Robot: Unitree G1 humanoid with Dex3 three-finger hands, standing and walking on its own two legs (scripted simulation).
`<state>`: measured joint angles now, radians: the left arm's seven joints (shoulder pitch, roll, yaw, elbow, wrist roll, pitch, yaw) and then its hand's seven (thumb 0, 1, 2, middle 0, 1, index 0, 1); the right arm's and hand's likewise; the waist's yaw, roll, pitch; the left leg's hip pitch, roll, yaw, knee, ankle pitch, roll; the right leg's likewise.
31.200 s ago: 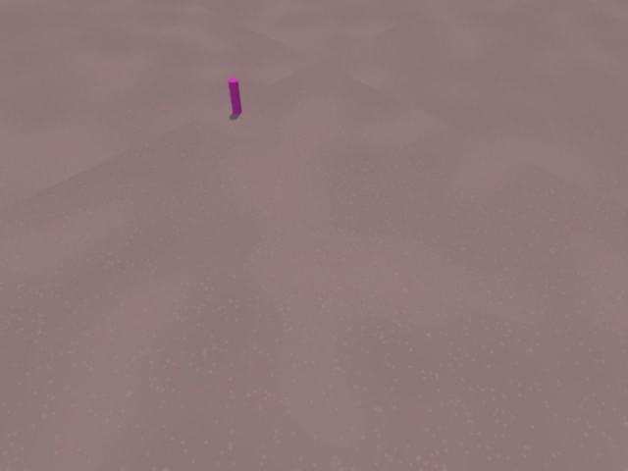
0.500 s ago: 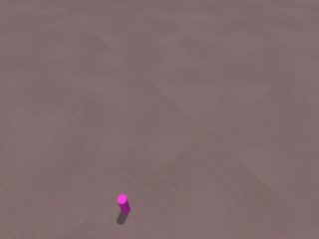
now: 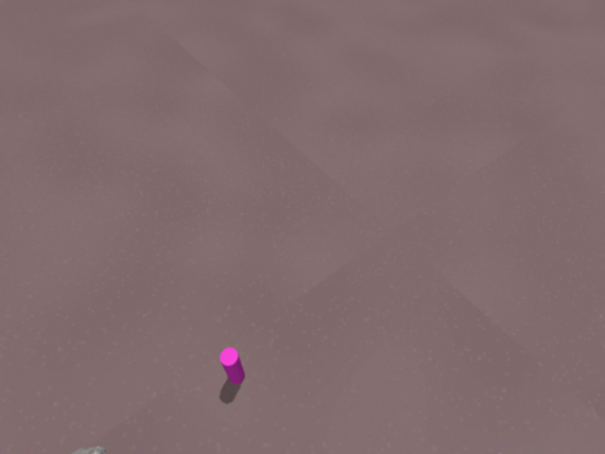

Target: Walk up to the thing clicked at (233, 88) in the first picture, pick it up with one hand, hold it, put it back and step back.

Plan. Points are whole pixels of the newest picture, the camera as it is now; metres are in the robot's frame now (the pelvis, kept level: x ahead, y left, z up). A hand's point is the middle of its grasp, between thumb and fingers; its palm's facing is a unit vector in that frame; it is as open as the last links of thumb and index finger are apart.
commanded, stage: step back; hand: left
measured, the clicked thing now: (233, 366) +0.42 +0.20 -0.68
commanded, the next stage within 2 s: none
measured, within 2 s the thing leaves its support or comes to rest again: neither
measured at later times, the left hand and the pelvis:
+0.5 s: hand out of the picture +0.05 +0.30 -0.18, palm faces -0.01 -0.93 -0.37, open 7.4 cm; pelvis -0.10 +0.04 -0.02, yaw +1 degrees
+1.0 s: hand out of the picture -0.08 +0.29 -0.15, palm faces -0.05 -0.92 -0.40, open 7.4 cm; pelvis -0.20 +0.04 -0.02, yaw -3 degrees
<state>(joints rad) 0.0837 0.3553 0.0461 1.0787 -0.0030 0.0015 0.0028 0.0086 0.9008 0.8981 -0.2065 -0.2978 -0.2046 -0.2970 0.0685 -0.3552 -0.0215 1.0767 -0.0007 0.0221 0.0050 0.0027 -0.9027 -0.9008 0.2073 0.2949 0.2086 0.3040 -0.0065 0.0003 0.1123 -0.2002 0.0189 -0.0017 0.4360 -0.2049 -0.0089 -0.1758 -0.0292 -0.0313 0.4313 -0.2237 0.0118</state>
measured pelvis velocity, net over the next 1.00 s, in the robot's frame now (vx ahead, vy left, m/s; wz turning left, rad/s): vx -0.20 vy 0.04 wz -0.05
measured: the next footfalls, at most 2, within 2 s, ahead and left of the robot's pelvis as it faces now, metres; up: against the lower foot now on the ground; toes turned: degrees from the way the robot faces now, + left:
left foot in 0.40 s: -0.06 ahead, +0.13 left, +0.00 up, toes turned -1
right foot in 0.78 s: -0.13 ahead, -0.09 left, +0.00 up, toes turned +1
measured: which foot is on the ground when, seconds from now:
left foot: down 0.00-0.20, up 0.22-0.38, down 0.40-0.80, up 0.82-1.00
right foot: down 0.00-0.40, up 0.42-0.76, down 0.78-1.00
